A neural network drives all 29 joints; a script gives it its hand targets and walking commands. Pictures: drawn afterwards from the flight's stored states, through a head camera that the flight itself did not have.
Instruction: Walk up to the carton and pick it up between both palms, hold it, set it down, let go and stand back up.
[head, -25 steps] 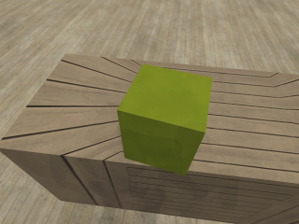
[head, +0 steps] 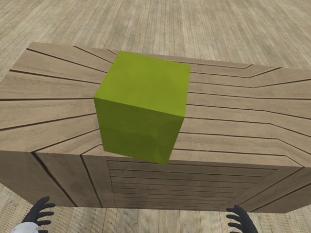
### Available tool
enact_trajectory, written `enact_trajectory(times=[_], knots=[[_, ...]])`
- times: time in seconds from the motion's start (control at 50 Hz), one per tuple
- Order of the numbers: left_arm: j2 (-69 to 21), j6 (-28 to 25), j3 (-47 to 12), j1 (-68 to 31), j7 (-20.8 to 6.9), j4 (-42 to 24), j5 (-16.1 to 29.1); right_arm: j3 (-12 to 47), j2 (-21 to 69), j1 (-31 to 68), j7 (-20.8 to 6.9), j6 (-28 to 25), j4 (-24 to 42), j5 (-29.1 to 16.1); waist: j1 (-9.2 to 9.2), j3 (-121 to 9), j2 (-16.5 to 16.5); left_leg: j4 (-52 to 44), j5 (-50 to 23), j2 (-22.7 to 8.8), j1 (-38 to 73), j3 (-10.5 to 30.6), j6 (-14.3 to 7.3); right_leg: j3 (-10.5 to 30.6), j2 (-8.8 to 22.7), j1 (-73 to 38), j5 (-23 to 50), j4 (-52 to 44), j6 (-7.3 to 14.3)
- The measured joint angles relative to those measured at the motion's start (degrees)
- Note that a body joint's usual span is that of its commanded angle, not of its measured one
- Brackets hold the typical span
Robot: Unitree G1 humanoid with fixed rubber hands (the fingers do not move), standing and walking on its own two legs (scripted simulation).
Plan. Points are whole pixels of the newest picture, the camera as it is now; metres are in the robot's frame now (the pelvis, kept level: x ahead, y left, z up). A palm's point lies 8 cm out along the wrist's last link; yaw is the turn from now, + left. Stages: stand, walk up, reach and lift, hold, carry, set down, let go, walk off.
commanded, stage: reach and lift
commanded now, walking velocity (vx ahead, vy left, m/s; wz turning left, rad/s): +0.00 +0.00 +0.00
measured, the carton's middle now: (144, 110) +0.46 +0.05 +0.02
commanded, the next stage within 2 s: none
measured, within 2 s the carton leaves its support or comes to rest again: neither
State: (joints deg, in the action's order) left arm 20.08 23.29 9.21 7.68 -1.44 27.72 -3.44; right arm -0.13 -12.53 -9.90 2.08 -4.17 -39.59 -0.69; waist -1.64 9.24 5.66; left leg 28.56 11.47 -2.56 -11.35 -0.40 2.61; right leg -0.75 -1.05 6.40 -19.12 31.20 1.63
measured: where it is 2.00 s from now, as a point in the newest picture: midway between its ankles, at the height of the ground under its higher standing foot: outside the picture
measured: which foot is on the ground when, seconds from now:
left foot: down 0.00-1.00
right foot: down 0.00-1.00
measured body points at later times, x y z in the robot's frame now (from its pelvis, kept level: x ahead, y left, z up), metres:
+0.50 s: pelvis +0.00 +0.03 +0.01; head +0.01 +0.06 +0.46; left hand +0.18 +0.30 -0.06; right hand +0.18 -0.19 -0.04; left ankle +0.05 +0.15 -0.73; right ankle -0.02 -0.10 -0.73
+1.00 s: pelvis +0.03 +0.04 +0.01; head +0.04 +0.06 +0.46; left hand +0.20 +0.29 -0.01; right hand +0.20 -0.15 -0.01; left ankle +0.05 +0.15 -0.73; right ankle -0.02 -0.10 -0.73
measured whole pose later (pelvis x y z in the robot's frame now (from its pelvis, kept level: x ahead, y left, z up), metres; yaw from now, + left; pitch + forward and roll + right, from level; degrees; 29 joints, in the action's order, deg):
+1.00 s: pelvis +0.03 +0.04 +0.01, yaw -2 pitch -4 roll +0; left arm 19.5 -1.6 0.6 21.8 -3.7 9.3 11.9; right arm 0.7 -3.3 -24.1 6.6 -7.6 -9.6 -7.1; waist -3.5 5.4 1.1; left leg 20.2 9.8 -0.9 -5.9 -4.2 -0.6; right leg 1.9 1.2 -0.8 -13.2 16.8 -1.6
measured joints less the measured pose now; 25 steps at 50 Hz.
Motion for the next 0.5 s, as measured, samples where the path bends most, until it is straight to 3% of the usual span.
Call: enact_trajectory(times=[0.24, 0.5], knots=[[1.5, -4.0, -2.8, 2.2, -0.7, -4.6, 5.5, -0.4, 7.7, -1.2, 2.3, 3.3, 8.8, 1.4, -0.95, -0.8, -1.9, -4.0, -2.5, 0.4, 2.0, -1.6, -1.0, 1.1, 0.7, -1.4, 2.7, -3.6, -0.9], [-1.2, -10.1, -5.8, 6.1, 0.0, -8.6, 8.4, -2.8, 6.8, -4.1, 1.3, 3.0, 14.4, -0.3, -0.8, -3.3, -2.2, -7.5, -3.0, 1.0, 4.3, -4.0, -2.6, 3.0, 1.5, -4.1, 5.4, -9.7, -2.6]])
